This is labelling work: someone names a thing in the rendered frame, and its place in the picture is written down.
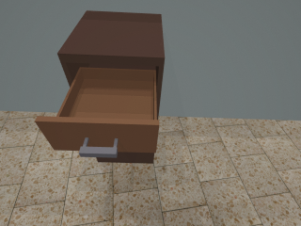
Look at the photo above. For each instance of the cabinet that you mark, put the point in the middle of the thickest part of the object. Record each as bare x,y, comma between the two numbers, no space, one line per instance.
117,40

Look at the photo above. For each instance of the handle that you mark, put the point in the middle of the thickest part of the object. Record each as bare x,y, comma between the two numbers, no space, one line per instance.
102,152

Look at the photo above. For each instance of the drawer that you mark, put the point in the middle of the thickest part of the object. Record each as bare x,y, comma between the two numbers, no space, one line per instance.
103,104

